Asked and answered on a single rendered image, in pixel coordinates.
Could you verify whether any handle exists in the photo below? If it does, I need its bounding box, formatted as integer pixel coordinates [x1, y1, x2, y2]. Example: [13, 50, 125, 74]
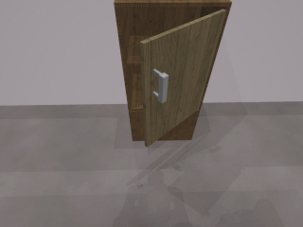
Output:
[152, 69, 169, 103]

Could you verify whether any cupboard door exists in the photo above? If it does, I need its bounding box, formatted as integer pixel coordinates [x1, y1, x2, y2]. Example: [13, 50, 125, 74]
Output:
[140, 9, 226, 147]

